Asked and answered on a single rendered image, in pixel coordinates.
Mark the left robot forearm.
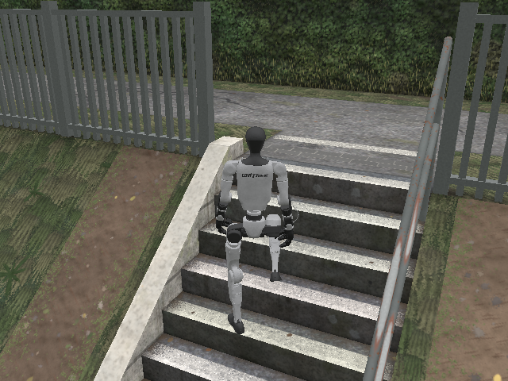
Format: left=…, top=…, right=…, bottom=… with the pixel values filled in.
left=216, top=191, right=228, bottom=221

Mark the right robot thigh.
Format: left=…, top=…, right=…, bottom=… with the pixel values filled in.
left=264, top=214, right=281, bottom=237

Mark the left robot upper arm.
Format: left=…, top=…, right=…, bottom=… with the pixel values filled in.
left=220, top=160, right=239, bottom=203

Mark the robot right hand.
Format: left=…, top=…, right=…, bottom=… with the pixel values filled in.
left=275, top=227, right=294, bottom=248

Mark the right robot forearm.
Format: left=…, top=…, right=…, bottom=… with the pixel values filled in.
left=280, top=194, right=294, bottom=230

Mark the right robot upper arm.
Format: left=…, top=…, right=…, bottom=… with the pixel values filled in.
left=271, top=161, right=289, bottom=206

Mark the robot left hand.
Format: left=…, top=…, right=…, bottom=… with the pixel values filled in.
left=216, top=218, right=233, bottom=235

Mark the robot head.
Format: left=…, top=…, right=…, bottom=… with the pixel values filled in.
left=241, top=126, right=269, bottom=166

